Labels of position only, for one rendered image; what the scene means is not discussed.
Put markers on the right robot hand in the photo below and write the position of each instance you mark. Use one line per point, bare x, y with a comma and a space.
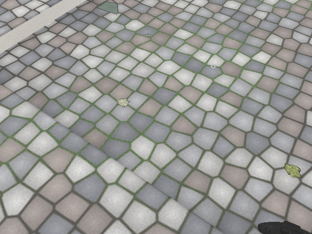
277, 227

